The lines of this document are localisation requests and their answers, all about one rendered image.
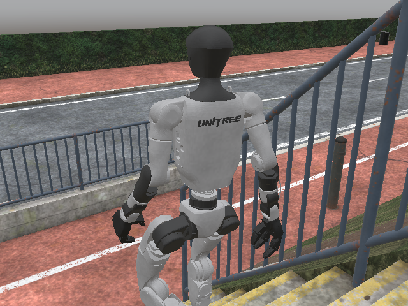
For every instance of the left robot forearm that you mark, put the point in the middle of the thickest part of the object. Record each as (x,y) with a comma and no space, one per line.
(139,198)

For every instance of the robot left hand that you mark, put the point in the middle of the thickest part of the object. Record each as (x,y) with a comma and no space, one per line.
(122,228)

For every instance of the right robot shin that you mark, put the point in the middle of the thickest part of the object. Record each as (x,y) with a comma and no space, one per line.
(200,292)

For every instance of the robot right hand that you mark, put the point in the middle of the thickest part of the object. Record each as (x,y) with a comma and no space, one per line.
(262,233)

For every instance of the right robot forearm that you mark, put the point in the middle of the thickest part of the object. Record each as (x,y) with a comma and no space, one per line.
(268,193)

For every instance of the robot right upper arm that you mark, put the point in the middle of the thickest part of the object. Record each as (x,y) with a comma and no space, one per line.
(254,120)

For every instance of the robot left upper arm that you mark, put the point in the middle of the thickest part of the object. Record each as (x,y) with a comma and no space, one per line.
(163,117)

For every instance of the robot left thigh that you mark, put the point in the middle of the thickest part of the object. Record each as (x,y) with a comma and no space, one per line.
(164,235)

